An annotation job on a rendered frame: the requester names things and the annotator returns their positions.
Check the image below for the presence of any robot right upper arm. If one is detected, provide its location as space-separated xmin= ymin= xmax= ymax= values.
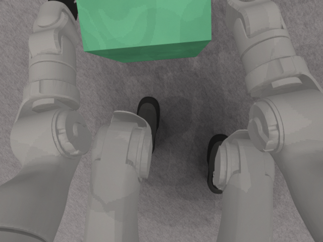
xmin=247 ymin=89 xmax=323 ymax=242

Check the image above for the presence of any robot left forearm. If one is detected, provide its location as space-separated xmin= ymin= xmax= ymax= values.
xmin=10 ymin=1 xmax=80 ymax=143

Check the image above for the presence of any left robot foot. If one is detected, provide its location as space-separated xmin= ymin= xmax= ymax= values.
xmin=137 ymin=97 xmax=160 ymax=153

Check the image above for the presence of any carton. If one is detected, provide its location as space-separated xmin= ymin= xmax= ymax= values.
xmin=76 ymin=0 xmax=211 ymax=63

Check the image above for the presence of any robot right forearm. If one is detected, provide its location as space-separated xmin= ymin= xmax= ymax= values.
xmin=225 ymin=0 xmax=323 ymax=99

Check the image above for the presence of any robot left upper arm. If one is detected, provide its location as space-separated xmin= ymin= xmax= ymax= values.
xmin=0 ymin=108 xmax=92 ymax=242

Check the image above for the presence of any robot left hand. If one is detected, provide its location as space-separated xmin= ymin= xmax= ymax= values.
xmin=48 ymin=0 xmax=78 ymax=20

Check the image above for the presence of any left robot shin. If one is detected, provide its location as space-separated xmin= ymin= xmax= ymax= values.
xmin=91 ymin=110 xmax=151 ymax=164

